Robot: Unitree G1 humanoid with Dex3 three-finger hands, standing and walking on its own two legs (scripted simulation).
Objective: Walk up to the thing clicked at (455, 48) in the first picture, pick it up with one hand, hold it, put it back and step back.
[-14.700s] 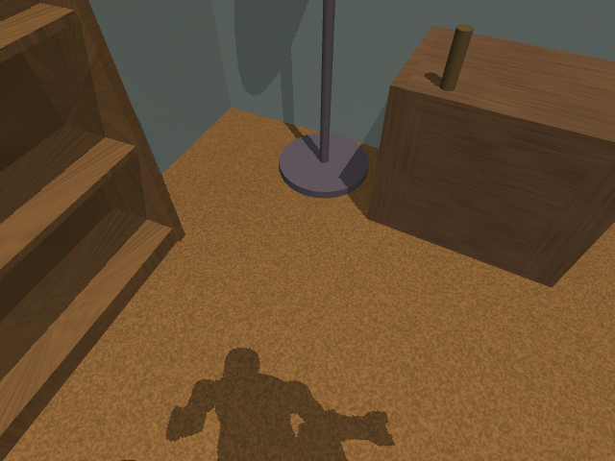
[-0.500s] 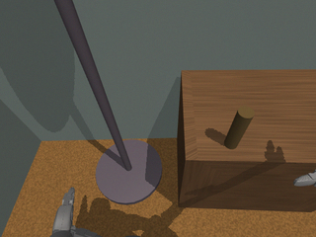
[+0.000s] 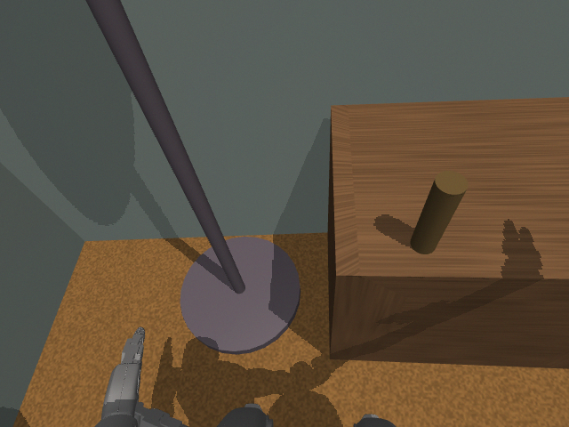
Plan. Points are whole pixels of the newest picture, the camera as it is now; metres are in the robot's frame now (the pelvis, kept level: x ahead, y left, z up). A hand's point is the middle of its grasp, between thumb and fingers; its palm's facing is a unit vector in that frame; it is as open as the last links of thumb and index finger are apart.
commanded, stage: go down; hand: right
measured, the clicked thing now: (435, 216) +0.43 -0.19 -0.02
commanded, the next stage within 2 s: approach in 1.92 s
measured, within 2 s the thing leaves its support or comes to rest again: neither
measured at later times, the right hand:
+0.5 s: hand out of the picture +0.35 -0.37 +0.08, palm faces +0.19 +0.98 +0.01, open 17.5 cm
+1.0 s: hand out of the picture +0.36 -0.39 +0.07, palm faces +0.18 +0.98 +0.00, open 17.6 cm
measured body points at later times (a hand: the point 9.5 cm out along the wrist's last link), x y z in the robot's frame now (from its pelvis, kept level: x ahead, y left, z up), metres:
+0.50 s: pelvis +0.00 +0.00 -0.01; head +0.07 -0.04 +0.43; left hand +0.16 +0.26 -0.06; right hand +0.34 -0.43 +0.08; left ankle +0.03 +0.15 -0.70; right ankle +0.00 -0.12 -0.70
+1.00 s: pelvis -0.01 -0.01 -0.02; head +0.07 -0.05 +0.42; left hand +0.15 +0.25 -0.06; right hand +0.35 -0.44 +0.07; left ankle +0.03 +0.15 -0.70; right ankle +0.00 -0.12 -0.70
